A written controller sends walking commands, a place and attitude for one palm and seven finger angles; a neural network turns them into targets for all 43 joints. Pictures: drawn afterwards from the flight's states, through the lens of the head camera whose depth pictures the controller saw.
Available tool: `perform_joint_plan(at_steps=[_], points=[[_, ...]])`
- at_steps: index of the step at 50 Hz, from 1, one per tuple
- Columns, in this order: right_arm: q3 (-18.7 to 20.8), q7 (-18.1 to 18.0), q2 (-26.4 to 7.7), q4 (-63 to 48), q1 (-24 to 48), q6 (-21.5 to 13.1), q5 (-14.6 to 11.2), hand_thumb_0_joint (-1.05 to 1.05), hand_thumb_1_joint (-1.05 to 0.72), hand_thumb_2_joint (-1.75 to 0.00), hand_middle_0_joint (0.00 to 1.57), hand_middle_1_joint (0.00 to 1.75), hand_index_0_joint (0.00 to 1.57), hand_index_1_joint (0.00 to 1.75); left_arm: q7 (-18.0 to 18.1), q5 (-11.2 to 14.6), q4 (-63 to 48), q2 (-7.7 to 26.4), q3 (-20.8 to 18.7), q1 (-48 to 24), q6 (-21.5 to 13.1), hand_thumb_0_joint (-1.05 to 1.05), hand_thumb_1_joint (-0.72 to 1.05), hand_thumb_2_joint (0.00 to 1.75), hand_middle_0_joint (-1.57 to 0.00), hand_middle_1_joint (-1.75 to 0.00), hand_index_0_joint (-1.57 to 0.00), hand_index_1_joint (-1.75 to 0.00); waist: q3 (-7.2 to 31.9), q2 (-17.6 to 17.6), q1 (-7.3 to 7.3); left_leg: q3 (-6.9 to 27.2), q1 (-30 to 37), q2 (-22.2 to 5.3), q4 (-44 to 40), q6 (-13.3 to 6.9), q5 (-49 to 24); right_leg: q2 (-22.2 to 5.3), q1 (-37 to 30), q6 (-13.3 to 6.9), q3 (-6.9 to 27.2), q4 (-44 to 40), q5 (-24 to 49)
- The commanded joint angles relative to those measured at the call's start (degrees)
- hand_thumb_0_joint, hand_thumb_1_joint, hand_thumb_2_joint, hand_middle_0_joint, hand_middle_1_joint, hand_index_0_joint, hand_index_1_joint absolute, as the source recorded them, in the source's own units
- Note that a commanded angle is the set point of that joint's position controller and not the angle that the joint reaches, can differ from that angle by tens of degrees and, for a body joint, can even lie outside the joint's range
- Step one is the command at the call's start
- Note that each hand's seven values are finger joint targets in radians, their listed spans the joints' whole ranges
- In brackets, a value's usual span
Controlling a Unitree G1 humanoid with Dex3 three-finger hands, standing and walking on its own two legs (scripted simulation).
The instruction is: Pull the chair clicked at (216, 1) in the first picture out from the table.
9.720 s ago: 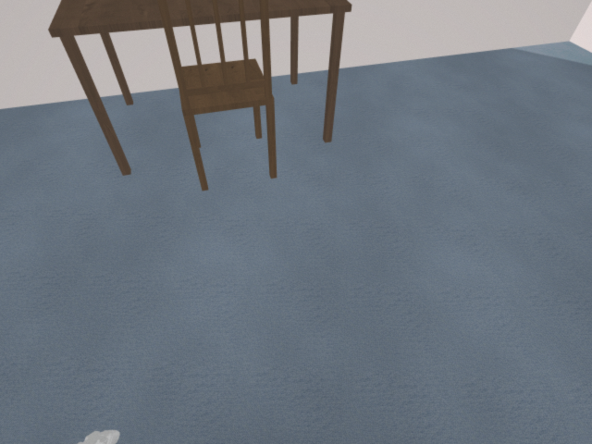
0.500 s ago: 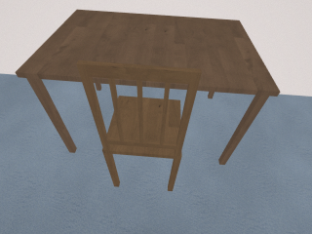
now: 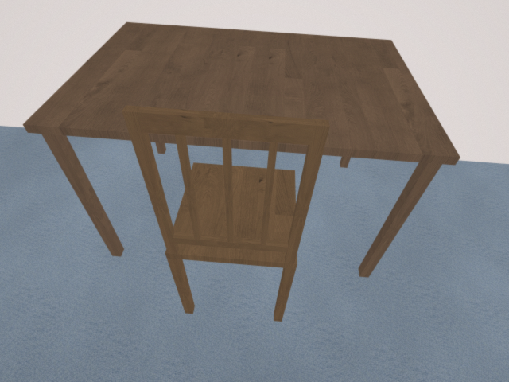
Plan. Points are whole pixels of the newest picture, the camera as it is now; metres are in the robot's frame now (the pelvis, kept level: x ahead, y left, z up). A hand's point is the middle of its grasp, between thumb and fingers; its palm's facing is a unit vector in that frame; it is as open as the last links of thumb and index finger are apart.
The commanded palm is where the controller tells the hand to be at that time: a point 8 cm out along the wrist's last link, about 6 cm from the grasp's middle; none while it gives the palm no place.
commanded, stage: shuffle to correct the standing spot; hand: left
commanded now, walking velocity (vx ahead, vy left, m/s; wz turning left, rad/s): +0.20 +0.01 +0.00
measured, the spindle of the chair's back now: (229, 197) +0.51 +0.10 -0.06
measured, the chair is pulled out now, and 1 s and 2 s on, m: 0.00 0.00 0.00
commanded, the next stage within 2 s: come to a stop and stand still in 0.16 s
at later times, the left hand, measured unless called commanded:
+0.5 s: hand out of the picture +0.15 +0.19 -0.18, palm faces +0.10 -0.96 -0.25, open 7.2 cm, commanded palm none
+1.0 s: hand out of the picture +0.10 +0.18 -0.17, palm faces +0.07 -0.96 -0.26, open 7.3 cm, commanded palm none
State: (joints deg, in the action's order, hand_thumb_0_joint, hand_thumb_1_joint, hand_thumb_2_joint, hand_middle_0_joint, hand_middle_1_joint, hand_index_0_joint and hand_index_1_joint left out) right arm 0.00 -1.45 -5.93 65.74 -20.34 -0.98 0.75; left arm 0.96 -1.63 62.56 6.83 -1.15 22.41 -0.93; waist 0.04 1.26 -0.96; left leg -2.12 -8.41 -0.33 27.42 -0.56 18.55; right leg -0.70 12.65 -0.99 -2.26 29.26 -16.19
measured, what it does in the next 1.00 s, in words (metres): steps on the spot: right foot, then left foot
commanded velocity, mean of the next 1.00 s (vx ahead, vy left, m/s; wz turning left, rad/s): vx -0.01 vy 0.01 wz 0.00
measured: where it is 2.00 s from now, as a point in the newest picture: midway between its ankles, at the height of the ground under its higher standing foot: outside the picture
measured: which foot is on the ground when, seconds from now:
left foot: down 0.00-0.48, up 0.50-0.62, down 0.64-1.00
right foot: down 0.00-0.22, up 0.24-0.44, down 0.46-1.00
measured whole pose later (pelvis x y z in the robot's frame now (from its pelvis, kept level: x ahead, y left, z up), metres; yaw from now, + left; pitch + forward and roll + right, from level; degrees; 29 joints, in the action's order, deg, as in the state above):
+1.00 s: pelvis +0.09 -0.01 +0.00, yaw +3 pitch -2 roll +1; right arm 1.3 -1.1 -11.1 53.7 -10.9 -0.6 0.5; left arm 2.2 -1.1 59.4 9.4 0.1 16.6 0.1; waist -1.2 -2.7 -0.4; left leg -3.9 -9.7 -0.4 30.8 -0.5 19.5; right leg -0.6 15.4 -0.4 -0.3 32.9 -15.9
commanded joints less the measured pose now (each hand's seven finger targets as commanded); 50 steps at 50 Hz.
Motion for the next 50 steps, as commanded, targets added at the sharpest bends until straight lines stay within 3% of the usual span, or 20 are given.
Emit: perform_joint_plan(at_steps=[1, 6, 8, 10, 11, 13, 19, 22, 23, 24, 27, 31, 34, 36, 39, 41, 42, 43, 45, 50], points=[[0.7, -0.2, -4.5, -2.3, -3.5, -0.9, 0.1, 0.0, -0.9, -0.9, 0.2, 0.3, 0.2, 0.3, 0.1, 0.3, -1.1, 4.6, -1.1, 6.4, -1.0, 0.0, 0.9, 0.9, -0.2, -0.3, -0.2, -0.3, -10.1, 1.8, -0.55, 3.3, -10.2, -2.3, -3.1, -2.9, 5.6, -5.4, 1.5, -4.4, 8.5, -8.0, -9.7], [0.6, -0.3, -2.9, -3.8, -2.4, -1.9, 0.2, 0.0, -0.9, -0.9, 0.2, 0.3, 0.2, 0.3, 0.6, 0.6, -0.1, 7.2, -2.6, 9.4, -1.6, 0.0, 0.9, 0.9, -0.2, -0.3, -0.2, -0.3, -5.4, 7.0, -0.75, -2.5, -13.5, -0.1, 7.5, -1.6, 3.1, -12.8, -5.9, -9.6, 15.2, -8.2, 4.6], [0.5, -0.3, -3.0, -2.4, -5.8, -2.5, 0.1, 0.0, -0.9, -0.9, 0.2, 0.3, 0.2, 0.3, 0.5, 0.5, -0.8, 6.0, -2.5, 6.5, -1.5, 0.0, 0.9, 0.9, -0.2, -0.3, -0.2, -0.3, -3.5, 1.9, 1.69, -1.3, -3.1, -1.1, -1.6, -2.1, -2.5, -8.8, -0.9, -8.0, 8.5, -0.9, 11.2], [1.7, -1.4, -8.4, 2.2, -17.2, -3.4, 0.5, 0.0, -0.9, -0.9, 0.2, 0.3, 0.2, 0.3, 0.2, 0.2, -3.3, 2.2, -1.4, 0.1, -2.0, 0.0, 0.9, 0.9, -0.2, -0.3, -0.2, -0.3, -3.6, -16.7, 6.24, 14.8, 14.4, -13.9, -5.3, -8.6, -37.2, 1.3, 17.5, -2.5, -4.4, 21.5, 3.4], [1.2, -1.8, -8.0, 3.6, -19.6, -3.0, 0.9, 0.0, -0.9, -0.9, 0.2, 0.3, 0.2, 0.3, 0.4, 0.2, -5.2, 3.1, -1.3, -4.7, -2.2, 0.0, 0.9, 0.9, -0.2, -0.3, -0.2, -0.3, -6.9, -17.1, 7.31, 20.2, 18.0, -19.3, -6.6, -13.1, -54.3, 1.6, 27.5, -2.4, -2.8, 30.8, -16.3], [0.7, -1.7, -7.8, 1.5, -15.5, -3.0, 1.3, 0.0, -0.9, -0.9, 0.2, 0.3, 0.2, 0.3, -0.1, 0.4, -6.5, 3.1, -2.1, -7.8, -1.8, 0.0, 0.9, 0.9, -0.2, -0.3, -0.2, -0.3, -9.9, -7.5, 5.2, 16.9, 14.1, -19.7, -6.6, -14.4, -49.8, -2.2, 30.3, -3.0, 0.4, 35.4, -15.8], [0.5, -2.3, -8.1, -1.8, -4.2, -2.7, 0.9, 0.0, -0.9, -0.9, 0.2, 0.3, 0.2, 0.3, -0.5, 1.2, -6.3, 1.9, -1.6, -5.0, -0.4, 0.0, 0.9, 0.9, -0.2, -0.3, -0.2, -0.3, -7.3, -9.7, -0.6, 4.4, 1.0, -11.7, -4.4, -6.6, -52.0, -1.4, 7.9, -1.6, -1.7, 12.1, 0.5], [1.5, -1.5, -8.7, -2.1, -4.5, -2.1, -0.4, 0.0, -0.9, -0.9, 0.2, 0.3, 0.2, 0.3, 0.5, 0.9, -2.3, 8.2, -2.3, 6.4, -1.4, 0.0, 0.9, 0.9, -0.2, -0.3, -0.2, -0.3, 1.0, 0.3, -4.38, 2.5, -4.2, -5.3, 8.4, -1.8, -30.6, -4.7, -12.6, -1.9, 3.3, 0.2, 31.6], [1.9, -1.2, -7.0, -2.1, -8.1, -1.6, -1.0, 0.0, -0.9, -0.9, 0.2, 0.3, 0.2, 0.3, 0.9, 0.9, -2.4, 11.3, -2.5, 5.8, -1.7, 0.0, 0.9, 0.9, -0.2, -0.3, -0.2, -0.3, 4.7, 7.2, -2.44, 1.3, -9.0, 0.6, 15.9, -0.4, -6.7, -14.4, -16.8, -6.9, 14.3, 0.4, 51.8], [2.4, -1.4, -6.0, -2.3, -9.4, -0.7, -1.3, 0.0, -0.9, -0.9, 0.2, 0.3, 0.2, 0.3, 1.0, 1.0, -3.4, 14.0, -2.7, 4.0, -1.4, 0.0, 0.9, 0.9, -0.2, -0.3, -0.2, -0.3, 4.0, 7.0, -0.85, 1.3, -9.0, 2.1, 21.6, 0.1, 15.0, -21.4, -13.1, -12.1, 16.9, -1.7, 61.3], [2.3, -1.4, -3.5, -3.3, -5.3, 1.0, -1.2, 0.0, -0.9, -0.9, 0.2, 0.3, 0.2, 0.3, 1.8, 0.4, -6.2, 11.0, -2.4, -5.5, -0.5, 0.0, 0.9, 0.9, -0.2, -0.3, -0.2, -0.3, 1.3, 12.3, 0.59, 3.3, -9.3, -0.7, 23.5, 0.2, 18.0, -20.1, -1.5, -14.7, 15.2, -2.5, 49.0], [2.2, -0.8, -3.0, -2.5, -8.2, 1.1, -0.4, 0.0, -0.9, -0.9, 0.2, 0.3, 0.2, 0.3, 1.4, 0.9, -8.4, 10.6, -2.9, -10.9, 1.4, 0.0, 0.9, 0.9, -0.2, -0.3, -0.2, -0.3, 2.1, 6.3, 3.12, -1.0, 1.7, 0.4, -1.4, 0.7, -2.7, -13.5, 7.6, -7.2, 9.7, -0.1, 17.9], [2.9, -0.4, -8.9, -7.6, 3.0, 0.2, 0.7, 0.0, -0.9, -0.9, 0.2, 0.3, 0.2, 0.3, 1.0, 0.7, -9.3, 6.6, -2.1, -12.1, 3.2, 0.0, 0.9, 0.9, -0.2, -0.3, -0.2, -0.3, -7.6, -14.1, 0.62, 15.6, -16.0, -15.3, -16.5, -7.2, -7.1, -1.2, 4.5, 0.4, 0.6, 13.7, -5.9], [2.4, -0.9, -8.7, -8.8, 7.4, -0.2, 0.7, 0.0, -0.9, -0.9, 0.2, 0.3, 0.2, 0.3, 1.2, 0.2, -8.0, 5.4, -1.9, -8.5, 3.0, 0.0, 0.9, 0.9, -0.2, -0.3, -0.2, -0.3, -6.3, -7.9, -1.66, 10.8, -13.5, -13.4, -11.6, -8.3, -21.8, -1.6, 3.1, 0.1, 3.0, 16.7, -5.2], [2.5, -1.1, -9.3, -8.4, 5.8, -0.3, 0.4, 0.0, -0.9, -0.9, 0.2, 0.3, 0.2, 0.3, 1.2, 0.6, -6.8, 5.6, -1.2, -5.3, 1.2, 0.0, 0.9, 0.9, -0.2, -0.3, -0.2, -0.3, -0.9, -5.9, -1.17, 6.2, 2.2, -10.1, -2.1, -6.0, -38.4, -2.2, 3.9, 0.3, 3.5, 2.2, 2.9], [3.6, -0.5, -12.4, -12.4, 9.5, -0.9, -1.2, 0.0, -0.9, -0.9, 0.2, 0.3, 0.2, 0.3, 3.5, 0.3, -3.7, 10.7, -1.7, 1.4, -0.7, 0.0, 0.9, 0.9, -0.2, -0.3, -0.2, -0.3, 4.7, -6.8, -1.83, 0.2, 3.4, -8.2, 12.0, -0.2, -38.5, -7.2, -0.4, -0.3, 6.8, -3.2, 36.6], [3.3, 0.1, -9.0, -14.1, 4.9, -0.6, -0.8, 0.0, -0.9, -0.9, 0.2, 0.3, 0.2, 0.3, 3.2, 0.5, -6.5, 12.9, -1.7, -3.1, -1.0, 0.0, 0.9, 0.9, -0.2, -0.3, -0.2, -0.3, 7.2, -3.6, 1.88, 1.3, -2.9, -3.5, 7.3, 0.7, -16.5, -10.4, -4.2, -3.9, 12.4, 1.1, 35.4], [2.7, 0.3, -8.2, -13.4, 4.3, 0.0, -0.7, 0.0, -0.9, -0.9, 0.2, 0.3, 0.2, 0.3, 3.0, 0.9, -7.2, 11.9, -1.3, -5.4, -1.3, 0.0, 0.9, 0.9, -0.2, -0.3, -0.2, -0.3, 9.3, 0.3, 2.46, 1.3, -1.7, -4.0, 2.2, 0.1, -6.3, -10.6, -4.0, -4.7, 12.7, 0.9, 28.7], [2.3, 0.5, -9.1, -13.6, 3.2, 0.1, 0.0, 0.0, -0.9, -0.9, 0.2, 0.3, 0.2, 0.3, 2.2, 0.7, -8.3, 10.2, -0.4, -7.3, -0.9, 0.0, 0.9, 0.9, -0.2, -0.3, -0.2, -0.3, 4.8, -5.5, 2.77, 3.1, -0.2, -5.6, -0.6, -0.8, -13.3, -5.8, 0.9, -3.0, 8.6, 0.8, 17.1], [1.4, 0.4, -10.4, -14.3, 5.2, 0.3, -0.1, 0.0, -0.9, -0.9, 0.2, 0.3, 0.2, 0.3, 1.3, 0.8, -7.2, 10.1, 0.6, -6.7, -0.4, 0.0, 0.9, 0.9, -0.2, -0.3, -0.2, -0.3, -4.5, -0.7, 1.97, 3.8, -3.2, -5.3, -5.4, -1.3, -5.1, -4.5, 4.6, -1.9, 8.9, -5.3, 4.7]])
